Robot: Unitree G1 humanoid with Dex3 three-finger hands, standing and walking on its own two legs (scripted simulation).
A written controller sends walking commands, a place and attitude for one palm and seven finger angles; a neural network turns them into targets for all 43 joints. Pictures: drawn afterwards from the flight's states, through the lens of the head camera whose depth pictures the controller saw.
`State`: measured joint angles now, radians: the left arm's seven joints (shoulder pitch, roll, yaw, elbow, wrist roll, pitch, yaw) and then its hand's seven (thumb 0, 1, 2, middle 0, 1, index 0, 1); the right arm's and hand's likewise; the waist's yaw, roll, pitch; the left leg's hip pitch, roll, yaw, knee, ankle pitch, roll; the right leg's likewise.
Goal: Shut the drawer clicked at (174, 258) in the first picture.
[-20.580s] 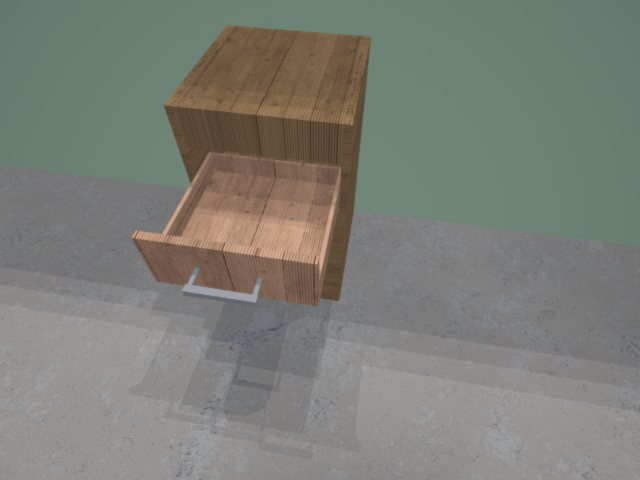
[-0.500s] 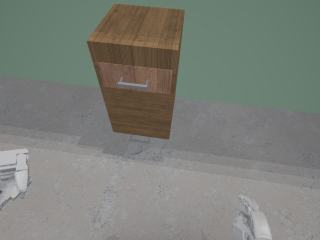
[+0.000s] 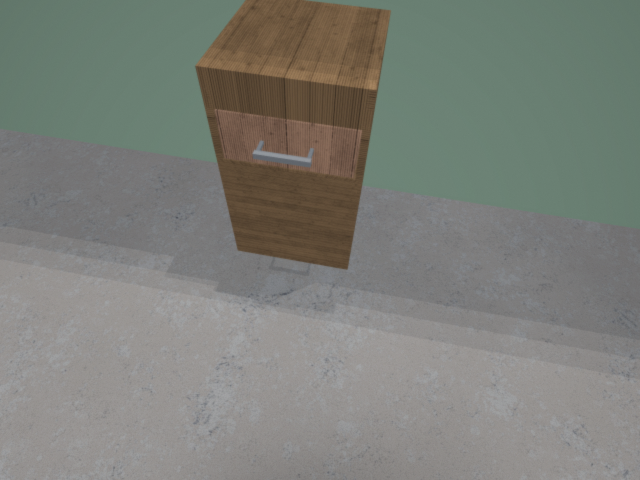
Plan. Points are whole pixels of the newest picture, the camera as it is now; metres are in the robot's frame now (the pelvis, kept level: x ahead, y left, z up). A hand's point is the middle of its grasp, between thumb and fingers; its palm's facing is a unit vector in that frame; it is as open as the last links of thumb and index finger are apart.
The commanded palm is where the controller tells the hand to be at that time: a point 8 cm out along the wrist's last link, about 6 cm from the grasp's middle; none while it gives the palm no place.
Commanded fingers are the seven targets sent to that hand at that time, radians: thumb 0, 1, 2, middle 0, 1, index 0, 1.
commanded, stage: let the arm hang, fingers relaxed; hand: left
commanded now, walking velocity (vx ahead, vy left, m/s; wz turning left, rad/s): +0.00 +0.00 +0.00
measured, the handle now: (284, 153) +0.90 +0.15 -0.22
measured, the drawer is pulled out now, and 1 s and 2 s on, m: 0.00 0.00 0.00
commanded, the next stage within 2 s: look to check the result in 0.64 s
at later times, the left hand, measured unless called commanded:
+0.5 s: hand out of the picture +0.05 +0.17 -0.17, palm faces -0.01 -0.98 -0.21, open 7.3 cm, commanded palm none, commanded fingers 0.00 0.90 0.90 -0.20 -0.30 -0.20 -0.30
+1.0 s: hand out of the picture +0.03 +0.15 -0.17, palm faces +0.01 -0.98 -0.22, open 7.4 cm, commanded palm none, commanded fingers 0.00 0.90 0.90 -0.20 -0.30 -0.20 -0.30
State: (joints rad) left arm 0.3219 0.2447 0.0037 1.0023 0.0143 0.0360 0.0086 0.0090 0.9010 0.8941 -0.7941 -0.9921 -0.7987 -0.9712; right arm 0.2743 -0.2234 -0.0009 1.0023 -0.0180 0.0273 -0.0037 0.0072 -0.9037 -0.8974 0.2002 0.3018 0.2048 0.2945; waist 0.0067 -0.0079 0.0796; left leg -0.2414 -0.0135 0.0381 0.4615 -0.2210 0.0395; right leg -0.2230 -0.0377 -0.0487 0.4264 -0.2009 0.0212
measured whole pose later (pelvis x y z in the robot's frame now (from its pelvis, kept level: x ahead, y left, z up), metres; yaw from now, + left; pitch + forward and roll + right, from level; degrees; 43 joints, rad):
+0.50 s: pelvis +0.01 -0.01 +0.00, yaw -1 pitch -1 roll +0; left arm 0.20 0.17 0.00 1.10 0.01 0.00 0.02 0.00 0.90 0.90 -0.21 -0.31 -0.21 -0.31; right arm 0.24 -0.18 -0.01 1.11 -0.02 -0.01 -0.02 0.00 -0.91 -0.90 0.20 0.30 0.20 0.29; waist -0.01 0.02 0.05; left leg -0.17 -0.01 0.05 0.39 -0.20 0.03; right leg -0.18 -0.04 -0.03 0.40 -0.21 0.02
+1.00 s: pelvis +0.02 -0.02 +0.00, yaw -1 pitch -1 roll +0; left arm 0.24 0.16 0.01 1.14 0.01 0.00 0.03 0.00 0.90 0.90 -0.20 -0.30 -0.20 -0.30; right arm 0.25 -0.16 -0.01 1.14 -0.01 0.00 -0.03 0.00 -0.91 -0.90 0.20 0.30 0.20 0.29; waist -0.01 0.02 0.06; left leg -0.14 0.01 0.04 0.37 -0.21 0.00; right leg -0.15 -0.01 -0.05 0.38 -0.22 -0.01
